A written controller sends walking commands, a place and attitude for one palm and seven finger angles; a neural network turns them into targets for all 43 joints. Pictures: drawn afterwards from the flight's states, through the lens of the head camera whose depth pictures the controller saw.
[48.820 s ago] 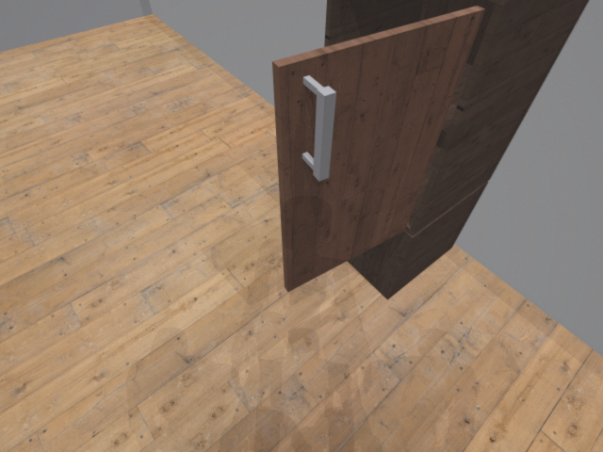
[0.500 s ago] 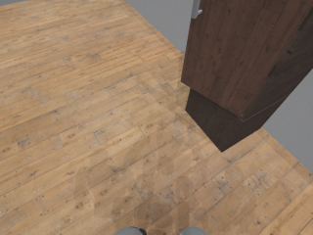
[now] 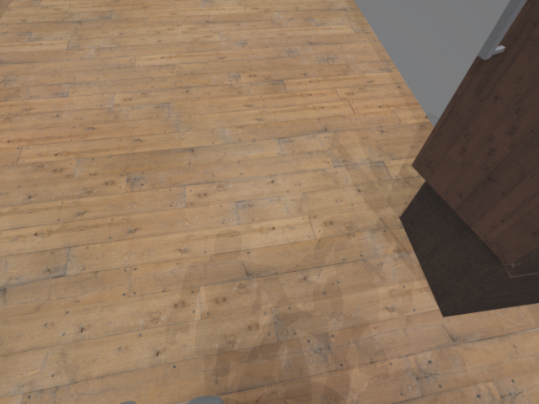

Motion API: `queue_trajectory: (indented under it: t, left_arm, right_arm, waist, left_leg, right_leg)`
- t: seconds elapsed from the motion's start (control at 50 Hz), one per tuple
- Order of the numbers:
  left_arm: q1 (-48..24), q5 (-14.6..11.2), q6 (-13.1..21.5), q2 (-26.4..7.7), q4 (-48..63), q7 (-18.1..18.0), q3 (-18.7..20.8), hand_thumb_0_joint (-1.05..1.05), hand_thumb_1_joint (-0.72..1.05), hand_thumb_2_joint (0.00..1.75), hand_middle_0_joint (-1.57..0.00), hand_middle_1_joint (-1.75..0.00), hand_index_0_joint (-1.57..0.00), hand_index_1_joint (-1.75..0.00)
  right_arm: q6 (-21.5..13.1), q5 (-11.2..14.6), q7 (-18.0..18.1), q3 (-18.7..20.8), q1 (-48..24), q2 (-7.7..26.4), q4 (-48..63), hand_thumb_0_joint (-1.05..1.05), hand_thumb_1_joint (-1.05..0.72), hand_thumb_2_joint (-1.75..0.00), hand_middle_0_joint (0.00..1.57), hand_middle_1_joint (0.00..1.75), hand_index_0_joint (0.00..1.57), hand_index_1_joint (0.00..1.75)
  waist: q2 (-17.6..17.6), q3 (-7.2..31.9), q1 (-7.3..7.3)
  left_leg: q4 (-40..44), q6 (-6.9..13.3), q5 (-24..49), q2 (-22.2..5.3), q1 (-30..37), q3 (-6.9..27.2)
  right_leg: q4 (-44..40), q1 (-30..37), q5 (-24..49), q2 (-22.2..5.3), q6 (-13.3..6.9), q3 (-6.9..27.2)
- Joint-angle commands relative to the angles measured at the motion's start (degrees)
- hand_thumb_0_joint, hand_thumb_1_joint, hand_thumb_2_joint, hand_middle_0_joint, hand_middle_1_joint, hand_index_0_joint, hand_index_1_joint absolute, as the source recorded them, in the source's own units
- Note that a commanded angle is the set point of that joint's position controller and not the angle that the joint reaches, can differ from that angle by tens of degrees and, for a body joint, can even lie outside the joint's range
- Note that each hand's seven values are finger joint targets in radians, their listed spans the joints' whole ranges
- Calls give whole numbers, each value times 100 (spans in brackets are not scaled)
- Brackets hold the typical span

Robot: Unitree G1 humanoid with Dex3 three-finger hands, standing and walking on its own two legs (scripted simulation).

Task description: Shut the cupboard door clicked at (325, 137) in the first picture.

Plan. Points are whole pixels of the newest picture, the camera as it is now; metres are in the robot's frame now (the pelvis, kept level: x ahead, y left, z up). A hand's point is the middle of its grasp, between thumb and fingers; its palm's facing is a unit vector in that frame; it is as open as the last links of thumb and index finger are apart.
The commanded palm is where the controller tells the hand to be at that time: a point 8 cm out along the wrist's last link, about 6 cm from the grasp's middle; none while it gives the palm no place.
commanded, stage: walk to a spot facing it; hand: left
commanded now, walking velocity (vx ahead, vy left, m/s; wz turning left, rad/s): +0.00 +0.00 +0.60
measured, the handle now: (513, 19) +0.79 -0.44 +0.17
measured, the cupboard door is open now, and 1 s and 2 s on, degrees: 18 18 18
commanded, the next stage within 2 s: turn to face it in 1.00 s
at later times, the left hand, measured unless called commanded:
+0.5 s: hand out of the picture +0.03 +0.17 -0.13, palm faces +0.34 -0.90 -0.26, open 7.4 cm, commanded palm none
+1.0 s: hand (73, 370) +0.17 +0.32 -0.13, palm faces +0.57 -0.79 -0.22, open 7.4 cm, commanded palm none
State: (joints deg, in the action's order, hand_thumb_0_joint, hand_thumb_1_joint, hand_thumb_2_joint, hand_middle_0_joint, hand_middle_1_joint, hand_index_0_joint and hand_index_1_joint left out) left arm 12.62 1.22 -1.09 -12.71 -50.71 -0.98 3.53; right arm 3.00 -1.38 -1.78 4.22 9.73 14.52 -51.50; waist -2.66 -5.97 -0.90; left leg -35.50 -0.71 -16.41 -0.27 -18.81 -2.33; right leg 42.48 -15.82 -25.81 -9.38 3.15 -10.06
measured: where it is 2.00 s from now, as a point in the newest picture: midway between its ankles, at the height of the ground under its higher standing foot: (217, 338)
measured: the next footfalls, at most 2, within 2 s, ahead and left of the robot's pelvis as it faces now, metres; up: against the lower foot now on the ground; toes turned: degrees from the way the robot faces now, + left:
right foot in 0.28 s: +0.08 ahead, -0.13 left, +0.00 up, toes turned +4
left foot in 0.72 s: +0.20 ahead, +0.18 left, +0.00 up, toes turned +33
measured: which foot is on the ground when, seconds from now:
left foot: down 0.00-0.28, up 0.30-0.70, down 0.72-1.00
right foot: up 0.00-0.26, down 0.28-0.72, up 0.74-1.00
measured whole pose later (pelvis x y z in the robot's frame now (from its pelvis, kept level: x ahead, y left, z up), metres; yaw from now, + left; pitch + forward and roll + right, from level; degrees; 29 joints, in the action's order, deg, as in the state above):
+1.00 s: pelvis +0.20 +0.10 +0.02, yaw +34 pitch +1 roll +0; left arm 10.2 1.9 0.3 -12.4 -51.0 1.2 5.2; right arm -1.7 -1.7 -0.1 1.8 14.9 10.1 -54.9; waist -0.9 -3.0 -0.6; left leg -24.0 5.0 -12.2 4.2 -12.5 -1.3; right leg 57.0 -34.1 -12.1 -7.6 3.1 -0.8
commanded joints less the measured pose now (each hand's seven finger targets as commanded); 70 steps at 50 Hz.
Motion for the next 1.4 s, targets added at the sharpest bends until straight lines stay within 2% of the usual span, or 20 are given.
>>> queue_trajectory:
  t: [0.0,0.16,0.22,0.26,0.3,0.34,0.4,0.56,0.62,0.66,0.68,0.7,0.72,0.82,1.04,1.14,1.16,1.2,1.22,1.38]
  left_arm:
    - [-314,-7,-33,-616,800,-67,149,0,90,90,-20,-30,-20,-30]
    - [-191,18,63,-525,504,159,164,0,90,90,-20,-30,-20,-30]
    - [1001,60,147,-671,113,180,269,0,90,90,-20,-30,-20,-30]
    - [1575,120,199,-1488,80,25,372,0,90,90,-20,-30,-20,-30]
    - [620,38,294,-1159,317,-12,336,0,90,90,-20,-30,-20,-30]
    - [233,33,403,-769,325,-4,222,0,90,90,-20,-30,-20,-30]
    - [625,39,507,-596,129,-3,205,0,90,90,-20,-30,-20,-30]
    - [1411,79,525,-723,-332,-18,240,0,90,90,-20,-30,-20,-30]
    - [1144,71,524,-965,-275,-1,315,0,90,90,-20,-30,-20,-30]
    - [972,1,504,-1004,-237,55,323,0,90,90,-20,-30,-20,-30]
    - [1013,-56,468,-746,-28,160,296,0,90,90,-20,-30,-20,-30]
    - [477,-45,409,-567,365,191,199,0,90,90,-20,-30,-20,-30]
    - [-24,-40,354,-659,558,149,206,0,90,90,-20,-30,-20,-30]
    - [690,106,204,-298,13,193,234,0,90,90,-20,-30,-20,-30]
    - [-540,46,233,-232,471,223,128,0,90,90,-20,-30,-20,-30]
    - [211,24,341,-172,82,134,56,0,90,90,-20,-30,-20,-30]
    - [692,30,395,-406,-79,97,103,0,90,90,-20,-30,-20,-30]
    - [1514,49,430,-1050,-406,23,220,0,90,90,-20,-30,-20,-30]
    - [1418,-13,431,-853,-422,-9,181,0,90,90,-20,-30,-20,-30]
    - [415,0,284,-478,-267,-77,226,0,90,90,-20,-30,-20,-30]
  right_arm:
    - [-162,-52,237,277,1133,1370,91,0,-90,-90,20,30,20,30]
    - [-213,-90,265,161,256,1083,305,0,-90,-90,20,30,20,30]
    - [-179,-27,236,148,-317,889,443,0,-90,-90,20,30,20,30]
    - [-231,31,158,19,-548,253,705,0,-90,-90,20,30,20,30]
    - [-183,-73,67,138,-266,498,574,0,-90,-90,20,30,20,30]
    - [-166,-88,-22,125,-100,362,333,0,-90,-90,20,30,20,30]
    - [-188,-18,-99,41,-133,92,281,0,-90,-90,20,30,20,30]
    - [-263,-9,-199,-94,-1040,-101,547,0,-90,-90,20,30,20,30]
    - [-357,-19,-162,-61,-508,61,463,0,-90,-90,20,30,20,30]
    - [-395,-75,-99,90,858,550,101,0,-90,-90,20,30,20,30]
    - [-423,-124,-12,283,1550,1285,-14,0,-90,-90,20,30,20,30]
    - [-424,-46,96,379,1994,1723,-116,0,-90,-90,20,30,20,30]
    - [-376,7,160,375,1846,1713,-190,0,-90,-90,20,30,20,30]
    - [-582,-39,253,-3,309,646,221,0,-90,-90,20,30,20,30]
    - [-639,-11,274,1,1027,445,-263,0,-90,-90,20,30,20,30]
    - [-597,18,351,-72,1186,240,-567,0,-90,-90,20,30,20,30]
    - [-613,61,329,-87,1259,129,-612,0,-90,-90,20,30,20,30]
    - [-624,94,323,-118,1608,-147,-532,0,-90,-90,20,30,20,30]
    - [-566,72,364,-134,1414,-76,-543,0,-90,-90,20,30,20,30]
    - [-216,43,304,-125,705,-330,-391,0,-90,-90,20,30,20,30]
  waist:
    - [1212,1179,-453]
    - [1171,660,-112]
    - [531,505,523]
    - [-1962,278,853]
    - [-882,-90,201]
    - [-626,-153,-43]
    - [-549,124,48]
    - [-639,52,394]
    - [-555,426,84]
    - [71,1198,-622]
    - [1536,1760,-896]
    - [1986,1905,-1053]
    - [1047,1430,-941]
    - [904,425,17]
    - [629,286,-107]
    - [572,642,188]
    - [222,858,368]
    - [-1214,1405,457]
    - [-999,1230,453]
    - [-151,910,8]
  left_leg:
    - [1176,1397,4270,-2160,1830,2204]
    - [1729,965,-708,-1058,691,2171]
    - [977,647,-2120,-433,-1312,1758]
    - [-2477,86,-1989,531,-2903,516]
    - [-3684,97,-896,-81,-2614,924]
    - [-3814,-20,-152,-288,-2303,696]
    - [-3073,-80,103,-285,-2194,258]
    - [-994,131,5,-385,-1993,-348]
    - [-314,395,-358,-46,-769,-657]
    - [457,535,197,197,1553,-614]
    - [783,1101,179,-1139,3027,1513]
    - [1648,1613,541,-2200,3453,3506]
    - [1955,1673,208,-2406,3016,3570]
    - [2332,1039,-538,-1256,183,1738]
    - [2283,1307,931,-1112,1053,1542]
    - [1073,826,2316,-830,1079,894]
    - [486,619,2089,-616,696,683]
    - [-1834,153,-1711,417,-825,-123]
    - [-2441,109,-2069,138,-1027,219]
    - [-2084,-243,-461,-212,-744,98]
  right_leg:
    - [2288,-1612,-927,231,7,866]
    - [186,-825,-137,701,-26,649]
    - [-1378,1454,472,839,-48,515]
    - [-3663,1699,-2244,-1744,-825,3981]
    - [-3819,510,-2242,-1739,-981,3631]
    - [-3490,353,-671,-1206,-786,2177]
    - [-3047,1173,1734,-837,-744,724]
    - [-2598,2139,3587,-1197,-740,-126]
    - [-1723,1973,4884,-1346,-713,-426]
    - [363,910,4229,-975,-432,-843]
    - [2121,-890,1106,-217,-115,-793]
    - [3328,-2339,-910,377,-11,23]
    - [3670,-2694,-591,183,-116,709]
    - [2609,-1603,876,-5,-73,941]
    - [-21,-1576,1615,377,24,821]
    - [-1492,268,2194,777,-215,568]
    - [-1659,1132,2677,587,-335,972]
    - [-2057,2585,4809,-1409,-1496,3256]
    - [-2184,2364,5433,-1401,-1812,3341]
    - [-2419,782,4881,-328,-1405,2055]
